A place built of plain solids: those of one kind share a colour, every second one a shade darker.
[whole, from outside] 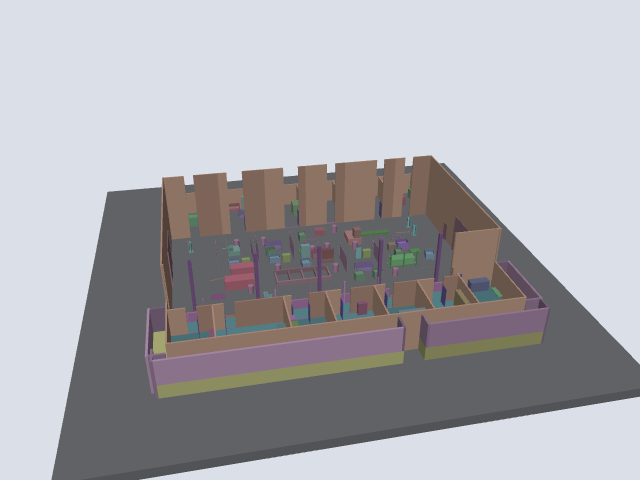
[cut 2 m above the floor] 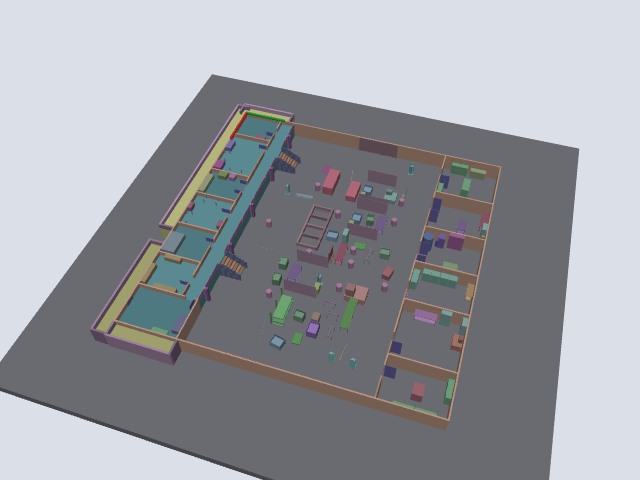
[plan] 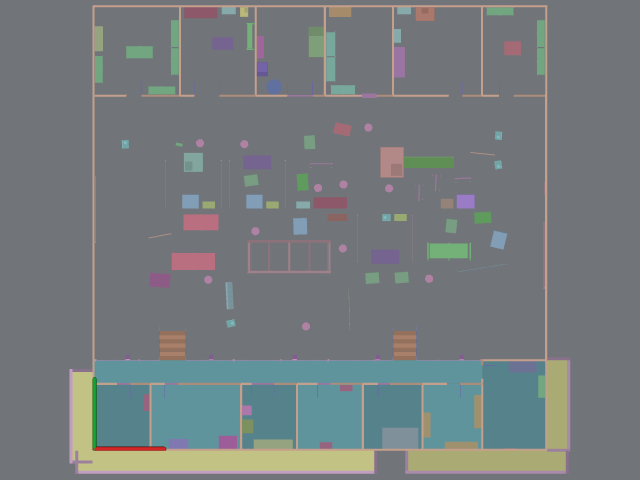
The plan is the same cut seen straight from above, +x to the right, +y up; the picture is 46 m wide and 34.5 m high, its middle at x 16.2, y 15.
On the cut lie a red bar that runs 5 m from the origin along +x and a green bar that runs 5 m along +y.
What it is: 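A small steel fabricator's works in a shed of 32.4 x 31.7 m, halls 8.1 m to the eaves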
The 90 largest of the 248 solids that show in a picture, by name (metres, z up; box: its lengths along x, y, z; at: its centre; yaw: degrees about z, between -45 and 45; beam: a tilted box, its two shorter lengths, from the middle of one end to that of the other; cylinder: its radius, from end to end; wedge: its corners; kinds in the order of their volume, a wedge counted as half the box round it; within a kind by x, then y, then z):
{
 "level_1": {"box": [4.01, 4.66, 1.49], "at": [2.0, 2.33, 0.69]},
 "level_2": {"box": [6.52, 4.66, 1.49], "at": [7.27, 2.33, 0.69]},
 "level_3": {"box": [4.01, 4.66, 1.49], "at": [12.54, 2.33, 0.69]},
 "level_4": {"box": [27.86, 1.7, 1.49], "at": [13.93, 5.51, 0.69]},
 "level_5": {"box": [4.74, 4.66, 1.49], "at": [16.91, 2.33, 0.69]},
 "level_6": {"box": [4.29, 4.66, 1.49], "at": [21.43, 2.33, 0.69]},
 "level_7": {"box": [4.29, 4.66, 1.49], "at": [25.71, 2.33, 0.69]},
 "level_8": {"box": [4.52, 6.36, 1.49], "at": [30.12, 3.18, 0.69]},
 "wall_1": {"box": [0.15, 4.96, 4.39], "at": [-0.07, 2.33, 2.15]},
 "wall_2": {"box": [0.15, 19.31, 8.18], "at": [-0.07, 15.87, 4.04]},
 "wall_3": {"box": [0.15, 6.66, 2.95], "at": [-0.07, 28.55, 1.43]},
 "wall_4": {"box": [2.29, 0.15, 8.18], "at": [1.15, 25.37, 4.04]},
 "wall_5": {"box": [4.31, 0.15, 4.39], "at": [2.0, -0.07, 2.15]},
 "wall_6": {"box": [6.44, 0.15, 2.95], "at": [3.07, 31.8, 1.43]},
 "wall_7": {"box": [0.15, 4.66, 4.39], "at": [4.01, 2.33, 2.15]},
 "wall_8": {"box": [2.79, 0.15, 8.18], "at": [4.74, 25.37, 4.04]},
 "wall_9": {"box": [0.15, 6.36, 2.95], "at": [6.14, 28.55, 1.43]},
 "wall_10": {"box": [6.82, 0.15, 4.39], "at": [7.27, -0.07, 2.15]},
 "wall_11": {"box": [4.54, 0.15, 4.39], "at": [8.26, 4.66, 2.15]},
 "wall_12": {"box": [5.75, 0.15, 2.95], "at": [8.87, 31.8, 1.43]},
 "wall_13": {"box": [2.61, 0.15, 8.18], "at": [10.29, 25.37, 4.04]},
 "wall_14": {"box": [0.15, 4.66, 4.39], "at": [10.53, 2.33, 2.15]},
 "wall_15": {"box": [0.15, 6.36, 2.95], "at": [11.59, 28.55, 1.43]},
 "wall_16": {"box": [4.31, 0.15, 4.39], "at": [12.54, -0.07, 2.15]},
 "wall_17": {"box": [2.28, 0.15, 8.18], "at": [12.73, 25.37, 4.04]},
 "wall_18": {"box": [5.26, 0.15, 2.95], "at": [14.07, 31.8, 1.43]},
 "wall_19": {"box": [0.15, 4.66, 4.39], "at": [14.54, 2.33, 2.15]},
 "wall_20": {"box": [0.15, 6.36, 2.95], "at": [16.55, 28.55, 1.43]},
 "wall_21": {"box": [5.04, 0.15, 4.39], "at": [16.91, -0.07, 2.15]},
 "wall_22": {"box": [2.67, 0.15, 8.18], "at": [17.88, 25.37, 4.04]},
 "wall_23": {"box": [2.31, 0.15, 4.39], "at": [18.12, 4.66, 2.15]},
 "wall_24": {"box": [5.2, 0.15, 2.95], "at": [19.0, 31.8, 1.43]},
 "wall_25": {"box": [0.15, 4.66, 4.39], "at": [19.28, 2.33, 2.15]},
 "wall_26": {"box": [1.19, 0.15, 8.18], "at": [20.86, 25.37, 4.04]},
 "wall_27": {"box": [4.59, 0.15, 4.39], "at": [21.43, -0.07, 2.15]},
 "wall_28": {"box": [0.15, 6.36, 2.95], "at": [21.45, 28.55, 1.43]},
 "wall_29": {"box": [2.35, 0.15, 4.39], "at": [22.4, 4.66, 2.15]},
 "wall_30": {"box": [4.01, 0.15, 8.18], "at": [23.46, 25.37, 4.04]},
 "wall_31": {"box": [0.15, 4.66, 4.39], "at": [23.57, 2.33, 2.15]},
 "wall_32": {"box": [6.7, 0.15, 2.95], "at": [24.65, 31.8, 1.43]},
 "wall_33": {"box": [4.59, 0.15, 4.39], "at": [25.71, -0.07, 2.15]},
 "wall_34": {"box": [1.44, 0.15, 8.18], "at": [27.13, 25.37, 4.04]},
 "wall_35": {"box": [0.15, 6.36, 2.95], "at": [27.85, 28.55, 1.43]},
 "wall_36": {"box": [0.15, 4.66, 4.39], "at": [27.86, 2.33, 2.15]},
 "wall_37": {"box": [1.23, 0.15, 8.18], "at": [28.46, 25.37, 4.04]},
 "wall_38": {"box": [4.83, 0.15, 2.95], "at": [30.11, 31.8, 1.43]},
 "wall_39": {"box": [4.82, 0.15, 4.39], "at": [30.12, -0.07, 2.15]},
 "wall_40": {"box": [4.52, 0.15, 8.18], "at": [30.12, 6.36, 4.04]},
 "wall_41": {"box": [2.25, 0.15, 8.18], "at": [31.25, 25.37, 4.04]},
 "wall_42": {"box": [0.15, 6.66, 4.39], "at": [32.45, 3.18, 2.15]},
 "wall_43": {"box": [0.15, 19.31, 8.18], "at": [32.45, 15.87, 4.04]},
 "wall_44": {"box": [0.15, 6.66, 2.95], "at": [32.45, 28.55, 1.43]},
 "street_1": {"box": [1.65, 6.8, 1.49], "at": [-0.97, 2.33, 0.69]},
 "street_2": {"box": [21.71, 1.65, 1.49], "at": [9.46, -0.97, 0.69]},
 "street_3": {"box": [11.76, 1.65, 1.49], "at": [28.2, -0.97, 0.69]},
 "street_4": {"box": [1.65, 6.8, 1.49], "at": [33.35, 3.18, 0.69]},
 "yard_wall_1": {"box": [0.22, 6.8, 4.09], "at": [-1.69, 2.33, 2.0]},
 "yard_wall_2": {"box": [21.71, 0.22, 4.09], "at": [9.46, -1.69, 2.0]},
 "yard_wall_3": {"box": [11.76, 0.22, 4.09], "at": [28.2, -1.69, 2.0]},
 "yard_wall_4": {"box": [0.22, 6.8, 4.09], "at": [34.07, 3.18, 2.0]},
 "yard_cheek_1": {"box": [0.22, 1.65, 4.09], "at": [-1.29, -0.97, 2.0]},
 "yard_cheek_2": {"box": [1.65, 0.22, 4.09], "at": [-0.97, -0.96, 2.0]},
 "yard_cheek_3": {"box": [1.65, 0.22, 4.09], "at": [-0.97, 5.62, 2.0]},
 "yard_cheek_4": {"box": [0.22, 1.65, 4.09], "at": [20.2, -0.97, 2.0]},
 "yard_cheek_5": {"box": [0.22, 1.65, 4.09], "at": [22.43, -0.97, 2.0]},
 "yard_cheek_6": {"box": [1.65, 0.22, 4.09], "at": [33.35, -0.11, 2.0]},
 "yard_cheek_7": {"box": [1.65, 0.22, 4.09], "at": [33.35, 6.47, 2.0]},
 "yard_cheek_8": {"box": [0.22, 1.65, 4.09], "at": [33.97, -0.97, 2.0]},
 "cubicles_1": {"box": [2.6, 1.5, 2.05], "at": [21.97, 0.75, 2.42]},
 "shelving_1": {"box": [1.92, 0.86, 1.3], "at": [3.23, 28.5, 0.6]},
 "shelving_2": {"box": [0.56, 1.92, 1.3], "at": [5.77, 29.83, 0.6]},
 "shelving_3": {"box": [1.92, 0.56, 1.3], "at": [29.15, 31.43, 0.6]},
 "shelving_4": {"box": [0.56, 1.92, 1.3], "at": [32.08, 27.83, 0.6]},
 "shelving_5": {"box": [0.56, 1.92, 1.3], "at": [32.08, 29.83, 0.6]},
 "finished_stack_1": {"box": [3.12, 1.23, 1.12], "at": [7.1, 13.45, 0.64]},
 "finished_stack_2": {"box": [2.52, 1.13, 0.82], "at": [7.65, 16.27, 0.49]},
 "lockers_1": {"box": [0.5, 1.8, 1.85], "at": [23.89, 1.7, 2.31]},
 "lockers_2": {"box": [2.4, 0.5, 1.85], "at": [26.36, 0.25, 2.31]},
 "lockers_3": {"box": [0.5, 2.4, 1.85], "at": [27.54, 2.66, 2.31]},
 "drum_rack_1": {"box": [0.66, 1.72, 1.3], "at": [16.97, 27.27, 0.6]},
 "drum_rack_2": {"box": [0.66, 1.72, 1.3], "at": [16.97, 29.07, 0.6]},
 "drum_rack_3": {"box": [1.72, 0.66, 1.3], "at": [17.85, 25.8, 0.6]},
 "band_saw_1": {"box": [1.64, 2.14, 0.81], "at": [21.38, 20.58, 0.45]},
 "compressor_1": {"box": [1.04, 1.5, 1.56], "at": [15.93, 28.91, 0.82]},
 "air_receiver_1": {"cylinder": 0.55, "from": [12.9, 26.0, 0.0], "to": [12.9, 26.0, 2.4]},
 "reception_desk_1": {"box": [2.0, 0.8, 1.15], "at": [30.76, 5.88, 1.97]},
 "counter_1": {"box": [2.8, 0.66, 0.95], "at": [12.84, 0.33, 1.86]},
 "panel_1": {"box": [0.5, 1.6, 2.15], "at": [11.92, 28.87, 1.02]},
 "vending_1": {"box": [0.8, 1.0, 1.9], "at": [11.0, 1.6, 2.34]},
 "pallet_stack_1": {"box": [1.2, 1.0, 1.25], "at": [30.04, 28.78, 0.57]}
}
